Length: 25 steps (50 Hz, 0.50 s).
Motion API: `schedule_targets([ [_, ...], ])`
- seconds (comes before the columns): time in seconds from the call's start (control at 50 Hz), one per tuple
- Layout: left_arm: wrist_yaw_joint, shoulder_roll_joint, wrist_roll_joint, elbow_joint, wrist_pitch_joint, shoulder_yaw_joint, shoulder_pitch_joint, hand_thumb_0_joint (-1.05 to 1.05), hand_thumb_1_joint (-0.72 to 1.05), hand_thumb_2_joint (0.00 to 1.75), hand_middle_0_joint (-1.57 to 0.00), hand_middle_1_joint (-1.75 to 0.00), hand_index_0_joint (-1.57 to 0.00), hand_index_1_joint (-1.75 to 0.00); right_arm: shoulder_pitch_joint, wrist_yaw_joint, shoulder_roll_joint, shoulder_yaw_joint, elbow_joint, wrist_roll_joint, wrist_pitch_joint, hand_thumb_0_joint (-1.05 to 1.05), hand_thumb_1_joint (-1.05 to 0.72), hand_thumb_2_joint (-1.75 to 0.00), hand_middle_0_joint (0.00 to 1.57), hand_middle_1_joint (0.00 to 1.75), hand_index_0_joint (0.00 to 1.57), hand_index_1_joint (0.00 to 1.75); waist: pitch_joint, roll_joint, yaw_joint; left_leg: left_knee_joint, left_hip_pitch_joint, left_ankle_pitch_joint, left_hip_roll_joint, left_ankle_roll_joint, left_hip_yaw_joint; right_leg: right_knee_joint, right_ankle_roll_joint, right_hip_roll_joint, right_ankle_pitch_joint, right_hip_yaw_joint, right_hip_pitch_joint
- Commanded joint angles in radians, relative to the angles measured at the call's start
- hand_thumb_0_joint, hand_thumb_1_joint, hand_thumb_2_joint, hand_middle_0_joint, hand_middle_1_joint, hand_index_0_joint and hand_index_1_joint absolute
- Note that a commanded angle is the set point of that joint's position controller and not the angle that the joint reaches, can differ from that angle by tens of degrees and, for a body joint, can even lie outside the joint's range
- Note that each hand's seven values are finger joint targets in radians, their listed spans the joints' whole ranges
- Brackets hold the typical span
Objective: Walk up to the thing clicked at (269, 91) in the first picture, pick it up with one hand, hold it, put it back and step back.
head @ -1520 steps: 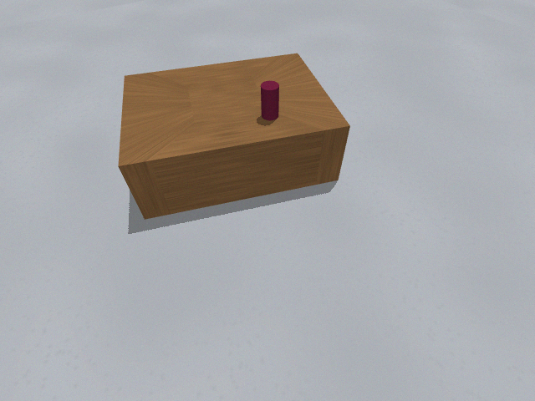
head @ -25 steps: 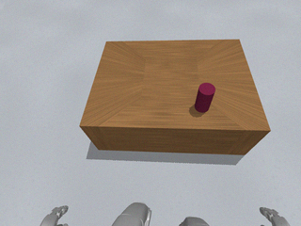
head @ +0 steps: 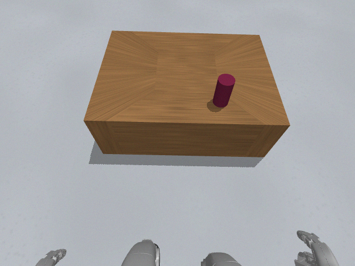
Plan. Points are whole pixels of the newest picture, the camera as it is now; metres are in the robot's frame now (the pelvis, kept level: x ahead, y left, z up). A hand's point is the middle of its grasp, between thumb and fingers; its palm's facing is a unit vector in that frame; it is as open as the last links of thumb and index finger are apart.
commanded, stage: step back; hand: right
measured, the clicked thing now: (223, 91) +0.88 -0.19 -0.32
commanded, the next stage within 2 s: stand in 1.86 s
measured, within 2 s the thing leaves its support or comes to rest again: neither
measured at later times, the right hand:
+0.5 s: hand out of the picture -0.05 -0.28 -0.15, palm faces -0.14 +0.91 -0.39, open 7.4 cm
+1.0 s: hand out of the picture -0.21 -0.33 -0.16, palm faces -0.14 +0.92 -0.37, open 7.4 cm
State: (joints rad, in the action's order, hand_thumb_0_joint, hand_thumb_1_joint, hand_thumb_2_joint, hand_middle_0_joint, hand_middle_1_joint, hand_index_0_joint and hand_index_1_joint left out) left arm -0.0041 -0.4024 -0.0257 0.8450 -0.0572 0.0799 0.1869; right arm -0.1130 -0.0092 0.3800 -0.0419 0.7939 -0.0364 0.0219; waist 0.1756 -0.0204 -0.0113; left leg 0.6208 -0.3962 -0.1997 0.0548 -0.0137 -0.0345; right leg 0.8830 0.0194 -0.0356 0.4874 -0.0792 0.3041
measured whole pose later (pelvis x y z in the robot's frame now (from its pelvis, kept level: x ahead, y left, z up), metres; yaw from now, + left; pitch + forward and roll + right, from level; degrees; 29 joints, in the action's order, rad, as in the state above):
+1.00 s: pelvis -0.29 -0.06 +0.00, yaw +6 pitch -2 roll +1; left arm -0.01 -0.39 -0.06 0.92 0.00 0.07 0.23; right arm -0.24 0.01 0.42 -0.06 0.96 -0.04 0.04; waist 0.07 0.03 -0.03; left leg 0.69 -0.28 -0.46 0.00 0.01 0.04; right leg 0.69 -0.02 0.05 0.35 0.04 0.31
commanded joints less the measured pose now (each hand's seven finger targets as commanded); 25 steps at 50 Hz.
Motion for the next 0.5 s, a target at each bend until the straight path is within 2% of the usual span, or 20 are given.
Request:
schedule_targets([
  [0.0, 0.005, -0.15, 0.0, 0.001, 0.028, 0.057, 0.19, 0.0, 0.9, 0.9, -0.2, -0.3, -0.2, -0.3, 0.027, -0.016, 0.287, -0.082, -0.067, 0.014, 0.012, 0.0, -0.9, -0.9, 0.2, 0.3, 0.2, 0.3, -0.281, 0.228, -0.039, -0.114, 0.1, 0.099, 0.176, -0.143, 0.211, -0.408, -0.048, 0.021, -0.167, 0.101, -0.17],
  [0.02, 0.007, -0.181, -0.014, -0.007, 0.035, 0.064, 0.177, 0.0, 0.9, 0.9, -0.2, -0.3, -0.2, -0.3, 0.011, -0.013, 0.245, -0.068, -0.067, 0.019, 0.013, 0.0, -0.9, -0.9, 0.2, 0.3, 0.2, 0.3, -0.252, 0.135, -0.034, -0.036, -0.004, -0.013, 0.113, -0.085, 0.175, -0.466, -0.069, 0.071, -0.174, -0.006, -0.194],
  [0.04, 0.005, -0.27, -0.028, -0.031, 0.041, 0.089, 0.136, 0.0, 0.9, 0.9, -0.2, -0.3, -0.2, -0.3, -0.011, -0.013, 0.173, -0.05, -0.081, 0.027, 0.012, 0.0, -0.9, -0.9, 0.2, 0.3, 0.2, 0.3, -0.202, -0.131, -0.015, 0.163, -0.219, -0.239, -0.072, -0.008, 0.107, -0.517, -0.14, 0.271, -0.16, -0.323, -0.205],
  [0.06, 0.01, -0.371, -0.027, -0.077, 0.036, 0.107, 0.061, 0.0, 0.9, 0.9, -0.2, -0.3, -0.2, -0.3, 0.056, -0.033, 0.183, -0.06, -0.094, 0.025, 0.011, 0.0, -0.9, -0.9, 0.2, 0.3, 0.2, 0.3, -0.149, -0.271, -0.077, 0.395, -0.17, -0.423, -0.147, 0.026, 0.144, -0.604, -0.31, 0.462, -0.191, -0.497, 0.053],
  [0.08, 0.017, -0.342, -0.02, -0.099, 0.043, 0.098, 0.0, 0.0, 0.9, 0.9, -0.2, -0.3, -0.2, -0.3, 0.047, -0.036, 0.221, -0.072, -0.078, 0.029, 0.011, 0.0, -0.9, -0.9, 0.2, 0.3, 0.2, 0.3, -0.106, -0.207, -0.044, 0.532, -0.126, -0.4, -0.108, 0.028, 0.232, -0.601, -0.335, 0.475, -0.258, -0.481, 0.143],
  [0.1, 0.02, -0.28, -0.011, -0.113, 0.048, 0.075, -0.063, 0.0, 0.9, 0.9, -0.2, -0.3, -0.2, -0.3, 0.001, -0.034, 0.225, -0.069, -0.05, 0.034, 0.007, 0.0, -0.9, -0.9, 0.2, 0.3, 0.2, 0.3, -0.105, -0.092, 0.0, 0.566, -0.109, -0.343, -0.142, 0.021, 0.239, -0.511, -0.284, 0.366, -0.422, -0.293, 0.114],
  [0.12, 0.025, -0.237, -0.016, -0.114, 0.048, 0.064, -0.118, 0.0, 0.9, 0.9, -0.2, -0.3, -0.2, -0.3, -0.041, -0.033, 0.209, -0.061, -0.028, 0.041, 0.003, 0.0, -0.9, -0.9, 0.2, 0.3, 0.2, 0.3, -0.117, -0.081, 0.041, 0.583, -0.108, -0.295, -0.162, 0.012, 0.208, -0.454, -0.233, 0.289, -0.549, -0.159, 0.069],
  [0.14, 0.029, -0.224, -0.021, -0.12, 0.048, 0.068, -0.122, 0.0, 0.9, 0.9, -0.2, -0.3, -0.2, -0.3, -0.069, -0.034, 0.196, -0.056, -0.019, 0.041, -0.001, 0.0, -0.9, -0.9, 0.2, 0.3, 0.2, 0.3, -0.144, -0.131, 0.043, 0.586, -0.104, -0.279, -0.165, 0.021, 0.177, -0.423, -0.222, 0.269, -0.603, -0.113, 0.021],
  [0.22, 0.038, -0.21, -0.022, -0.12, 0.039, 0.062, -0.005, 0.0, 0.9, 0.9, -0.2, -0.3, -0.2, -0.3, -0.049, -0.034, 0.177, -0.043, -0.027, 0.026, -0.008, 0.0, -0.9, -0.9, 0.2, 0.3, 0.2, 0.3, -0.169, -0.151, -0.035, 0.403, -0.141, -0.32, -0.136, 0.034, 0.125, -0.36, -0.225, 0.273, -0.743, -0.105, -0.18],
  [0.26, 0.045, -0.224, -0.018, -0.125, 0.034, 0.064, 0.011, 0.0, 0.9, 0.9, -0.2, -0.3, -0.2, -0.3, -0.05, -0.031, 0.171, -0.044, -0.037, 0.019, -0.011, 0.0, -0.9, -0.9, 0.2, 0.3, 0.2, 0.3, -0.198, -0.18, -0.046, 0.249, -0.11, -0.331, -0.093, 0.025, 0.096, -0.336, -0.23, 0.31, -0.783, -0.137, -0.244],
  [0.28, 0.045, -0.222, -0.013, -0.128, 0.031, 0.06, 0.002, 0.0, 0.9, 0.9, -0.2, -0.3, -0.2, -0.3, -0.062, -0.028, 0.175, -0.047, -0.029, 0.016, -0.013, 0.0, -0.9, -0.9, 0.2, 0.3, 0.2, 0.3, -0.212, -0.181, -0.04, 0.173, -0.072, -0.319, -0.085, 0.02, 0.072, -0.317, -0.221, 0.302, -0.784, -0.129, -0.242],
  [0.32, 0.041, -0.223, -0.001, -0.141, 0.02, 0.051, -0.039, 0.0, 0.9, 0.9, -0.2, -0.3, -0.2, -0.3, -0.127, -0.023, 0.173, -0.054, 0.001, 0.015, -0.017, 0.0, -0.9, -0.9, 0.2, 0.3, 0.2, 0.3, -0.242, -0.162, -0.004, -0.051, 0.062, -0.169, -0.091, 0.003, 0.015, -0.251, -0.192, 0.269, -0.72, -0.096, -0.196],
  [0.34, 0.036, -0.219, 0.005, -0.144, 0.013, 0.047, -0.061, 0.0, 0.9, 0.9, -0.2, -0.3, -0.2, -0.3, -0.167, -0.022, 0.176, -0.059, 0.024, 0.016, -0.019, 0.0, -0.9, -0.9, 0.2, 0.3, 0.2, 0.3, -0.256, -0.121, 0.016, -0.182, 0.136, -0.015, -0.089, -0.005, 0.0, -0.211, -0.16, 0.251, -0.654, -0.076, -0.162],
  [0.36, 0.032, -0.187, 0.006, -0.149, 0.01, 0.035, -0.046, 0.0, 0.9, 0.9, -0.2, -0.3, -0.2, -0.3, -0.161, -0.024, 0.212, -0.071, 0.026, 0.01, -0.021, 0.0, -0.9, -0.9, 0.2, 0.3, 0.2, 0.3, -0.263, -0.059, 0.004, -0.193, 0.21, 0.103, -0.003, -0.043, 0.134, -0.162, -0.116, 0.213, -0.512, -0.071, -0.048],
  [0.38, 0.028, -0.144, 0.01, -0.153, 0.008, 0.023, -0.025, 0.0, 0.9, 0.9, -0.2, -0.3, -0.2, -0.3, -0.131, -0.024, 0.3, -0.09, 0.01, -0.004, -0.021, 0.0, -0.9, -0.9, 0.2, 0.3, 0.2, 0.3, -0.258, 0.129, -0.011, -0.216, 0.282, 0.257, 0.206, -0.14, 0.413, -0.005, -0.061, 0.082, -0.224, 0.002, 0.15],
  [0.4, 0.04, -0.172, 0.019, -0.16, 0.005, 0.04, -0.088, 0.0, 0.9, 0.9, -0.2, -0.3, -0.2, -0.3, -0.092, -0.016, 0.389, -0.098, -0.015, 0.01, -0.018, 0.0, -0.9, -0.9, 0.2, 0.3, 0.2, 0.3, -0.251, 0.251, 0.037, -0.251, 0.137, 0.381, 0.364, -0.3, 0.551, 0.192, -0.037, -0.011, 0.175, 0.031, 0.119],
  [0.42, 0.045, -0.194, 0.005, -0.14, 0.002, 0.049, -0.11, 0.0, 0.9, 0.9, -0.2, -0.3, -0.2, -0.3, -0.081, -0.019, 0.363, -0.1, -0.009, 0.003, -0.021, 0.0, -0.9, -0.9, 0.2, 0.3, 0.2, 0.3, -0.211, 0.171, 0.04, -0.25, 0.045, 0.347, 0.36, -0.312, 0.545, 0.328, -0.037, -0.018, 0.18, -0.074, 0.097],
  [0.44, 0.041, -0.182, 0.013, -0.131, -0.003, 0.048, -0.099, 0.0, 0.9, 0.9, -0.2, -0.3, -0.2, -0.3, -0.043, -0.026, 0.314, -0.081, -0.011, 0.007, -0.024, 0.0, -0.9, -0.9, 0.2, 0.3, 0.2, 0.3, -0.199, 0.093, 0.014, -0.228, 0.064, 0.384, 0.299, -0.277, 0.428, 0.381, -0.044, -0.04, 0.129, -0.121, 0.127],
  [0.46, 0.039, -0.175, 0.021, -0.106, -0.003, 0.047, -0.051, 0.0, 0.9, 0.9, -0.2, -0.3, -0.2, -0.3, 0.003, -0.028, 0.287, -0.068, -0.018, 0.0, -0.021, 0.0, -0.9, -0.9, 0.2, 0.3, 0.2, 0.3, -0.198, 0.085, -0.022, -0.205, 0.096, 0.395, 0.247, -0.25, 0.344, 0.42, -0.044, -0.048, 0.086, -0.123, 0.153],
  [0.48, 0.034, -0.183, 0.02, -0.086, -0.003, 0.05, -0.024, 0.0, 0.9, 0.9, -0.2, -0.3, -0.2, -0.3, 0.015, -0.03, 0.269, -0.066, -0.026, -0.001, -0.02, 0.0, -0.9, -0.9, 0.2, 0.3, 0.2, 0.3, -0.177, 0.105, -0.031, -0.196, 0.062, 0.357, 0.232, -0.235, 0.292, 0.434, -0.038, -0.045, 0.049, -0.1, 0.134],
])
